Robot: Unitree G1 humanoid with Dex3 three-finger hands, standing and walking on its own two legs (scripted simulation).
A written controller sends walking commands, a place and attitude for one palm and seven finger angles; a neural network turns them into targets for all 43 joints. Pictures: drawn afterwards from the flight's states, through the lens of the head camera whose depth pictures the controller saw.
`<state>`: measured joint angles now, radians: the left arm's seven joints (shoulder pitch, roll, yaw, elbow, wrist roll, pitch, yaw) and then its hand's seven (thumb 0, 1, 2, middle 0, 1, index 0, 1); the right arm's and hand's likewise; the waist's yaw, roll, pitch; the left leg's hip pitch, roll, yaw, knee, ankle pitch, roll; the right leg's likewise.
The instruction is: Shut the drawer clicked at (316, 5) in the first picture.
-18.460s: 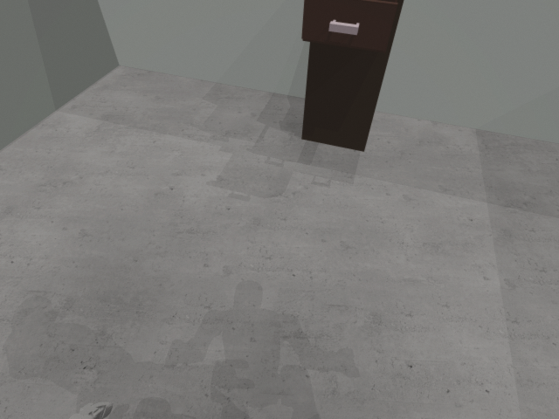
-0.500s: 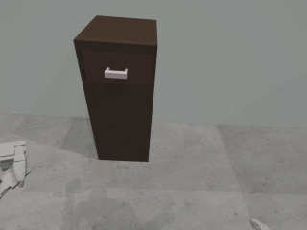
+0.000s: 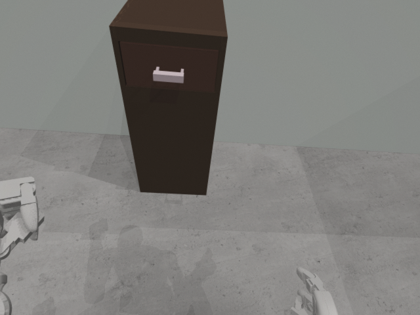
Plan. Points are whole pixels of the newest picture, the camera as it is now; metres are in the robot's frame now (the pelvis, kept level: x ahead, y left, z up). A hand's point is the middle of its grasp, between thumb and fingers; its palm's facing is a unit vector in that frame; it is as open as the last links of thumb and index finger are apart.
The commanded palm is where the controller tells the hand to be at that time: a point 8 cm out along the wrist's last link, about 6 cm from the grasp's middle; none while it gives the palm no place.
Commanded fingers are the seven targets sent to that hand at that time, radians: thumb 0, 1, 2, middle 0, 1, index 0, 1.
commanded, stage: stop stepping back and stand still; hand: left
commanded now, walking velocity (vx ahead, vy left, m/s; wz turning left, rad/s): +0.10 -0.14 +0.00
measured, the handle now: (169, 73) +0.87 +0.18 +0.01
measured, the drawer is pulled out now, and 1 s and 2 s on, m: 0.00 0.00 0.00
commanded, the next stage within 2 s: let the arm hang, fingers relaxed in 0.16 s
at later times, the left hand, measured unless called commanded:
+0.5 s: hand out of the picture +0.11 +0.16 -0.15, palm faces +0.05 -0.98 -0.20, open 3.0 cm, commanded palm none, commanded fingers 0.00 0.90 0.90 -0.88 -1.04 -0.88 -1.04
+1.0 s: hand out of the picture -0.06 +0.15 -0.17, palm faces +0.07 -0.98 -0.18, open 6.8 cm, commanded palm none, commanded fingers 0.00 0.90 0.90 -0.20 -0.30 -0.20 -0.30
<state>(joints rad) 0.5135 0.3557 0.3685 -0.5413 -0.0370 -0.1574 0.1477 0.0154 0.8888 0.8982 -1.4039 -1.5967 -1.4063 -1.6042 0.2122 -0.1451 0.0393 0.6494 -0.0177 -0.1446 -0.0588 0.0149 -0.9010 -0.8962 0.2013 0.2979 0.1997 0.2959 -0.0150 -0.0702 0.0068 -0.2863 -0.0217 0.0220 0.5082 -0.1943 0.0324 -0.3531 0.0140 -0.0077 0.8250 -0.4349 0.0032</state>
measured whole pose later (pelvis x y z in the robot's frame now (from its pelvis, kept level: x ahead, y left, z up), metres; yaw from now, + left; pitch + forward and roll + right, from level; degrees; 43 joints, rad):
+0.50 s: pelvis +0.00 -0.02 -0.01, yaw +3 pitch -2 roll +0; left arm 0.27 0.17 0.03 0.71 0.03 0.07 0.01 0.01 0.91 0.90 -1.19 -1.40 -1.20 -1.41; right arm 0.24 -0.22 0.00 0.85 -0.04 0.02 0.00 0.01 -0.91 -0.90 0.20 0.30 0.19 0.29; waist -0.04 -0.01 0.01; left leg -0.32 0.01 0.04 0.66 -0.31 0.01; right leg -0.28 -0.03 -0.14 0.67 -0.36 -0.03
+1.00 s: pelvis -0.01 -0.01 +0.01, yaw +2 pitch -2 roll +0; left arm 0.33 0.13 0.00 1.17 0.01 0.01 0.03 0.01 0.91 0.90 -0.30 -0.42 -0.30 -0.43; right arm 0.31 -0.12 0.00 1.13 -0.02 0.02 -0.02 0.01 -0.91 -0.90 0.20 0.30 0.19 0.29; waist 0.00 0.02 0.05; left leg -0.21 0.01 0.06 0.42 -0.18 0.02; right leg -0.17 -0.02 -0.12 0.43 -0.22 -0.03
